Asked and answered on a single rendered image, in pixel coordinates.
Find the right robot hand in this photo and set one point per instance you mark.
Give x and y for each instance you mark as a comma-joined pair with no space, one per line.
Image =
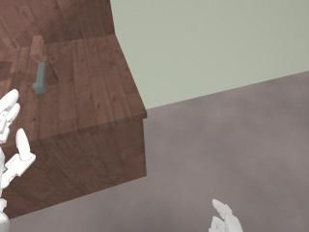
230,223

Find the left robot hand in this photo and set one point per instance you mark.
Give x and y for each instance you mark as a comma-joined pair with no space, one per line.
9,109

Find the counter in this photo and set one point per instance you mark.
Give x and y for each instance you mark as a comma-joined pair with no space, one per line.
87,130

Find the tap lever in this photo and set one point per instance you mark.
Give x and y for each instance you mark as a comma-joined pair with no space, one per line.
39,86

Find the robot left forearm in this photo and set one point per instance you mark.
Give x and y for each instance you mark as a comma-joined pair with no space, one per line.
4,220

